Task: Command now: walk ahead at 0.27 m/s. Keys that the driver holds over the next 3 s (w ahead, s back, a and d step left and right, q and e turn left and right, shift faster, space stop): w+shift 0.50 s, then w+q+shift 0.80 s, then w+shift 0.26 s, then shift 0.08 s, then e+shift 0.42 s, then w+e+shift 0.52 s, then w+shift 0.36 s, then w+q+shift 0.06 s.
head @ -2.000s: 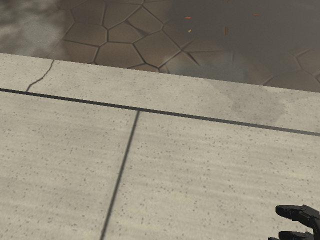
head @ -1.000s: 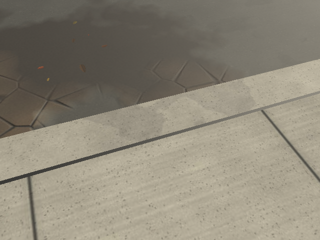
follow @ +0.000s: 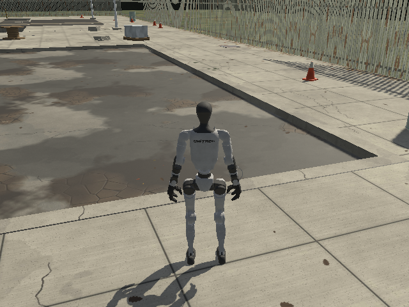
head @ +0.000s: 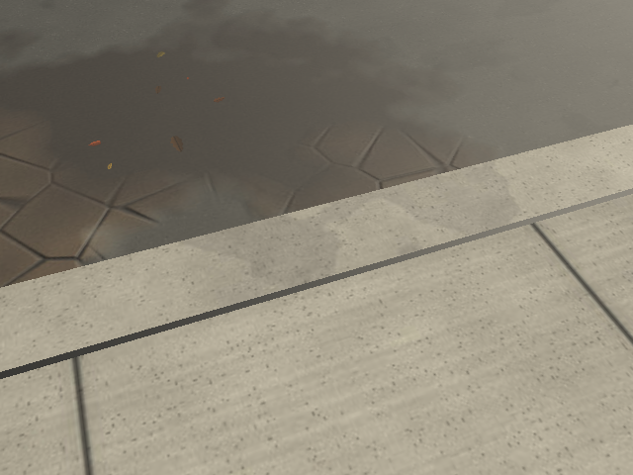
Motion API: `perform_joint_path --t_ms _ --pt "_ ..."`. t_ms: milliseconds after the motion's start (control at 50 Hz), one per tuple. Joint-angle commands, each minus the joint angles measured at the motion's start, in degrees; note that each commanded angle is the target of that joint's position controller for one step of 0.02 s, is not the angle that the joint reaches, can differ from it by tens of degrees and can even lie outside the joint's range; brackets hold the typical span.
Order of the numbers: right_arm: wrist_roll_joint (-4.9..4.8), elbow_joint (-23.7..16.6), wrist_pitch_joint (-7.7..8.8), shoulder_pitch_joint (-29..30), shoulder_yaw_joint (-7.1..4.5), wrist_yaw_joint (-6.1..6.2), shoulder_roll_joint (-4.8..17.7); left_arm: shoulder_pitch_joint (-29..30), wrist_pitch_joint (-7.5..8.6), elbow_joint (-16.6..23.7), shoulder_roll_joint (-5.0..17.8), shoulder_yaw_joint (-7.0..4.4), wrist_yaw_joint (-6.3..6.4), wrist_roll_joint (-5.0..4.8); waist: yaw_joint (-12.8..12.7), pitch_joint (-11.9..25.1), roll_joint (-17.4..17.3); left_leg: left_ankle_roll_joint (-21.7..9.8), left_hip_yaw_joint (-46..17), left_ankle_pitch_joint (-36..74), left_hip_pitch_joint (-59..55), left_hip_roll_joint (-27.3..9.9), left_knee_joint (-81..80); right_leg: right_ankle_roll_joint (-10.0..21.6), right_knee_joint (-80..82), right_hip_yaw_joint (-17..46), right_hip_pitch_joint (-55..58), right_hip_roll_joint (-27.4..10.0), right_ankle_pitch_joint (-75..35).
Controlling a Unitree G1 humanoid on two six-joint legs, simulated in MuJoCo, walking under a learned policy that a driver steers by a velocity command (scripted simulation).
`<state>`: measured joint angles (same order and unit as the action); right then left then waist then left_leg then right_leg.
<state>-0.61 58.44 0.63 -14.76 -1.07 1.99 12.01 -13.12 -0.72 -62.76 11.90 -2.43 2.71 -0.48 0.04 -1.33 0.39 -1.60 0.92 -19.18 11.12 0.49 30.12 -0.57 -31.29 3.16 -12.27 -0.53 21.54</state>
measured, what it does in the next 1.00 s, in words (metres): walks ahead, turning left: right foot, then left foot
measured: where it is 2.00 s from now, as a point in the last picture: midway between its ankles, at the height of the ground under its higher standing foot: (170, 242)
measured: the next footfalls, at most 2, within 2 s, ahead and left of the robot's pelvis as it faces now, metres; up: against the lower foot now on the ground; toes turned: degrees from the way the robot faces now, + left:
right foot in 0.24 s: +0.09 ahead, -0.16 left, +0.00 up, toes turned -3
left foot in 0.70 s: +0.52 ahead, +0.03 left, +0.00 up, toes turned +10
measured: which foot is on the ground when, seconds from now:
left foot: down 0.00-0.22, up 0.24-0.68, down 0.70-1.00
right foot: down 0.00-0.00, up 0.02-0.22, down 0.24-0.72, up 0.74-1.00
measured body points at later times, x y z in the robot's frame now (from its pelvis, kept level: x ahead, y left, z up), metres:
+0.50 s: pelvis +0.17 -0.07 +0.01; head +0.18 -0.08 +0.46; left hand +0.07 +0.16 -0.13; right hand +0.38 -0.29 -0.10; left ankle +0.29 +0.08 -0.66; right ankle +0.05 -0.16 -0.74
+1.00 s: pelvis +0.60 +0.03 +0.00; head +0.62 +0.04 +0.45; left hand +0.77 +0.30 -0.07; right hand +0.60 -0.25 -0.13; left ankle +0.48 +0.03 -0.74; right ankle +0.83 -0.10 -0.66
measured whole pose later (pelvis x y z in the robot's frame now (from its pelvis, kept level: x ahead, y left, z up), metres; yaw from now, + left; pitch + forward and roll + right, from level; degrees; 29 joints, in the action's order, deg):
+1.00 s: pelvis +0.60 +0.03 +0.00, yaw +19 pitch +1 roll +0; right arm 0.1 55.1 4.1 -29.4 -3.8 -0.5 14.0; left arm 0.9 4.7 -40.2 13.2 0.1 -1.9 3.4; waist 5.1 -1.4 0.7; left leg -9.5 -8.0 -17.0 -0.4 11.0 16.7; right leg -2.5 -49.4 3.4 -43.6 -7.9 4.3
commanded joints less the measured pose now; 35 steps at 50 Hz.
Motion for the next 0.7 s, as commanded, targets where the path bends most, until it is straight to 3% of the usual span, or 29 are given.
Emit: perform_joint_path --t_ms 20,40,60,80,100,120,160,180,200,220,240,260,280,300,320,360,420,480,560,600,640,660,680,700 --pt "-1.37 -0.37 1.19 -7.97 -3.54 0.33 13.61 4.36 2.45 4.97 3.69 -0.49 -0.77 -1.16 3.16 -6.59 -13.23 -11.10 -26.46 -39.92 1.23 -17.86 -22.57 2.10 -13.51 -6.77 -15.84 2.10 8.55" --pt "-0.99 -1.14 2.27 -6.89 -3.75 0.35 13.70 8.25 3.66 7.00 4.23 -0.49 -1.40 -1.42 3.70 -9.89 -12.77 -13.98 -33.67 -34.72 2.74 -23.07 -26.62 2.68 -21.26 -2.86 -21.03 -1.96 6.14" --pt "-0.11 -2.28 3.38 -4.61 -3.30 0.20 11.73 9.03 4.68 7.74 5.08 -0.89 -1.87 -1.49 2.46 -9.76 -9.65 -13.53 -33.52 -27.69 0.92 -23.80 -26.35 3.37 -26.24 -0.79 -25.17 -4.25 5.24" --pt "-0.12 -3.60 4.18 -1.92 -2.90 -0.11 10.01 7.08 5.48 7.39 4.64 -0.94 -2.24 -1.40 0.67 -7.25 -7.60 -11.67 -29.75 -22.25 -1.07 -22.05 -24.75 4.05 -26.82 -0.01 -26.13 -5.87 3.34" --pt "-0.94 -4.55 4.42 -0.60 -2.87 -0.37 9.61 5.58 6.17 7.23 4.58 -0.95 -2.50 -1.45 -0.09 -5.22 -6.75 -9.71 -24.90 -18.27 -1.67 -20.08 -24.34 4.28 -21.96 -0.68 -24.28 -6.35 2.30" --pt "-1.63 -4.94 4.44 -0.13 -3.09 -0.38 10.39 4.62 6.71 6.88 4.47 -1.00 -2.58 -1.39 -0.51 -3.43 -7.34 -7.91 -19.16 -14.70 -0.10 -17.07 -24.16 4.05 -15.32 -2.50 -18.52 -5.69 0.94" --pt "-1.96 -5.23 4.13 0.36 -3.58 -0.49 12.25 1.79 7.28 5.53 3.64 -1.07 -2.66 -1.33 -2.09 -2.00 -8.94 -7.15 -11.33 -11.55 6.29 -12.00 -22.00 2.49 -5.65 -7.87 -5.00 -1.62 -1.43" --pt "2.90 -3.41 3.02 -0.93 -4.22 -1.41 12.36 -2.22 5.18 5.57 3.45 -1.18 -4.38 2.82 -3.81 -1.01 -7.61 -8.79 -8.33 -17.37 8.24 -9.56 -18.96 2.27 0.28 -13.04 1.19 2.19 0.15" --pt "3.14 -4.02 2.38 0.74 -4.48 -1.67 11.84 -6.75 4.20 4.11 2.68 -1.46 -4.47 2.75 -6.09 -2.35 -4.87 -9.05 -6.62 -20.01 14.31 -8.57 -14.31 1.69 3.78 -16.31 9.13 3.71 -6.05" --pt "3.01 -4.75 2.29 2.02 -4.24 -1.80 10.33 -12.96 4.12 2.22 3.59 -1.93 -3.98 2.51 -8.47 -1.35 0.16 -8.65 -4.67 -18.23 21.25 -6.33 -4.83 1.71 4.62 -14.72 18.42 3.89 -3.79" --pt "3.33 -7.10 2.81 6.68 -2.93 -2.18 5.62 -22.36 4.97 0.28 6.85 -2.66 -3.32 3.49 -13.36 0.75 12.66 -6.75 1.38 -11.70 30.39 -0.94 19.14 3.15 11.33 1.83 25.66 -7.53 8.33" --pt "2.89 -11.79 3.78 11.16 -1.35 -2.40 -0.75 -24.09 5.59 1.02 11.00 -2.31 -3.02 4.28 -12.11 0.33 19.16 -6.38 -4.21 -10.91 42.97 4.59 34.99 6.79 22.67 30.59 23.40 -19.90 28.38" --pt "2.40 -13.35 4.14 9.79 -1.32 -3.26 0.49 -17.35 5.23 2.10 12.53 -2.56 -2.70 4.12 -6.78 -1.74 12.90 -7.15 -9.54 -3.46 48.30 -0.03 41.74 12.37 27.29 42.51 18.48 -25.22 38.39" --pt "2.40 -13.48 4.35 10.54 -1.90 -4.00 4.00 -10.23 5.65 4.74 11.13 -2.35 -2.82 3.15 -3.48 -4.44 5.35 -6.34 -8.09 4.17 49.08 -4.50 42.88 12.37 25.64 36.86 14.98 -24.49 32.73" --pt "3.07 -12.25 4.45 8.56 -2.34 -4.62 5.89 -7.50 6.31 5.75 9.56 -1.98 -3.19 2.37 -1.75 -2.64 1.50 -4.75 -6.74 8.08 44.24 -6.63 40.06 10.93 24.37 27.61 12.61 -20.12 23.97" --pt "3.98 -11.00 3.43 6.23 -2.64 -5.59 6.54 -7.82 7.37 5.74 6.92 -1.13 -2.94 2.09 -0.47 -1.40 3.83 -1.81 -3.57 10.29 37.73 -7.61 37.44 9.73 26.99 17.46 9.16 -14.58 15.06" --pt "3.21 -13.25 1.78 12.03 -2.13 -5.98 5.11 -13.86 8.03 3.38 5.56 -0.80 -2.85 1.66 -1.78 -5.60 3.06 -0.10 -0.48 14.08 41.27 -7.39 33.89 10.71 29.38 10.46 10.11 -11.88 4.99" --pt "2.58 -16.26 1.58 19.39 -1.62 -5.92 4.55 -16.16 8.31 3.31 5.58 -0.68 -2.86 1.45 -2.91 -7.31 2.63 0.49 2.01 16.96 39.70 -6.39 23.31 11.22 31.42 4.96 10.93 -10.67 -4.79" --pt "1.87 -18.46 1.43 24.54 -0.89 -6.10 3.71 -17.35 8.76 2.85 6.57 -0.84 -2.42 1.57 -3.67 -8.99 3.74 -2.91 5.40 19.71 33.48 -4.51 11.27 10.11 35.59 -4.01 15.78 -12.09 -18.00" --pt "2.01 -18.86 1.52 24.45 -0.76 -5.86 3.52 -17.20 8.66 2.49 6.69 -0.66 -2.38 1.81 -2.96 -8.50 4.03 -6.11 7.72 17.50 28.99 -2.15 7.31 8.67 32.16 -9.61 19.50 -12.26 -34.19" --pt "2.38 -18.09 1.60 20.81 -1.31 -5.30 4.86 -17.73 8.07 2.42 8.35 -0.85 -1.70 2.55 -0.42 -3.64 7.60 -8.71 11.08 13.23 20.66 2.72 7.63 7.33 20.93 -13.03 23.45 -13.58 -67.31" --pt "2.40 -16.49 1.78 14.61 -1.93 -5.09 6.43 -17.28 7.29 2.72 10.04 -1.28 -1.23 3.25 2.92 0.73 9.32 -9.95 11.62 9.80 14.80 5.19 8.55 6.77 10.59 -14.04 25.06 -13.98 -78.74" --pt "2.18 -13.24 2.00 3.50 -2.87 -4.78 8.32 -16.16 6.36 3.36 12.10 -1.96 -0.84 3.60 7.71 6.19 10.42 -11.20 11.49 6.00 4.56 7.31 8.67 6.47 -3.37 -14.33 23.29 -14.42 -83.84" --pt "2.39 -9.44 2.19 -8.67 -4.29 -4.34 10.89 -13.97 5.92 4.49 13.39 -2.48 -0.73 3.26 13.58 11.17 8.14 -12.52 8.49 6.12 -10.35 6.74 4.00 5.63 -20.80 -14.78 14.98 -13.00 -76.72"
